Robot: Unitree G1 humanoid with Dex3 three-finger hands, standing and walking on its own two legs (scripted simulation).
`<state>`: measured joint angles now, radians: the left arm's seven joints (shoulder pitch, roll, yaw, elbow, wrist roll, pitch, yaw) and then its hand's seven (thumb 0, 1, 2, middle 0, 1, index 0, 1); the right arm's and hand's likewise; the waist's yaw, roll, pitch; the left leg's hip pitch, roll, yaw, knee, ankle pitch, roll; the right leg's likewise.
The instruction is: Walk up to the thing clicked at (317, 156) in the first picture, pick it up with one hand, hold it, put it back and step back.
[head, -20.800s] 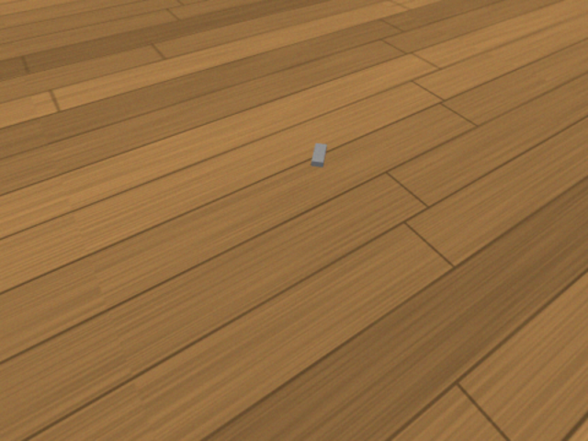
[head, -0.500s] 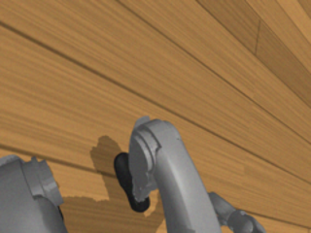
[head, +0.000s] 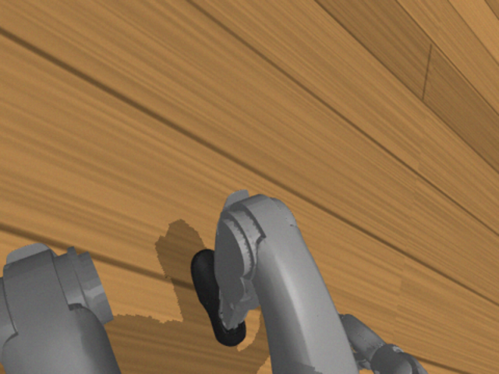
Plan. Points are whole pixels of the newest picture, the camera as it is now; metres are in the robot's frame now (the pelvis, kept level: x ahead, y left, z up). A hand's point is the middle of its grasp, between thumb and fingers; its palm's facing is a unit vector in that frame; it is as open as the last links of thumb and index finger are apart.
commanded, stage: settle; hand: left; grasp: from above
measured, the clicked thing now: out of the picture +0.42 +0.40 -0.28
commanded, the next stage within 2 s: lift in 0.58 s
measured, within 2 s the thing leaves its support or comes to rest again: neither
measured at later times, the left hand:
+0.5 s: hand out of the picture +0.40 +0.39 -0.15, palm faces -0.45 -0.15 -0.88, open 8.8 cm
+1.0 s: hand out of the picture +0.39 +0.39 -0.09, palm faces -0.45 -0.16 -0.88, open 8.8 cm
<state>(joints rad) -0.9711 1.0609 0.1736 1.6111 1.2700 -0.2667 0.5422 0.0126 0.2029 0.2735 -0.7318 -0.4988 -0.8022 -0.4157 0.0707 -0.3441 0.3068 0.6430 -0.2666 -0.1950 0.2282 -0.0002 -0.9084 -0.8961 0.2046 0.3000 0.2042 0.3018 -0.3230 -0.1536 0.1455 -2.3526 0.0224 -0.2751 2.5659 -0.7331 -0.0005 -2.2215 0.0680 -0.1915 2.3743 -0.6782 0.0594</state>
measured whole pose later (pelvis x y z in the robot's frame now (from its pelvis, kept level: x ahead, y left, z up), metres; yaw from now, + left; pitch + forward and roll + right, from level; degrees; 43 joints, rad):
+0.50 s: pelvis +0.00 -0.01 +0.02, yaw +5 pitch +31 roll -12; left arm -0.93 0.89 0.10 1.37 1.21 -0.24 0.28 0.01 0.20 0.25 -0.80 -0.38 -0.85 -0.33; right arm 0.12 -0.32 0.16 0.65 -0.15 -0.07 0.21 0.00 -0.90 -0.89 0.20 0.30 0.20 0.30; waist -0.23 -0.03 0.02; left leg -2.35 0.01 -0.19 2.46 -0.68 0.00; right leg -2.23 0.03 -0.13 2.34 -0.67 0.05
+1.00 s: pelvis -0.01 -0.01 +0.05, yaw +7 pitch +34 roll -9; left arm -0.83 0.80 0.11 1.15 1.14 -0.20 0.14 0.01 0.21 0.23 -0.80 -0.37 -0.85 -0.32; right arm 0.19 -0.29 0.07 0.67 -0.08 0.01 0.13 0.00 -0.90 -0.90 0.20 0.30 0.20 0.30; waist -0.19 0.01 -0.06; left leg -2.28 0.01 -0.14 2.33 -0.66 0.01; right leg -2.18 0.02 -0.09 2.24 -0.66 0.04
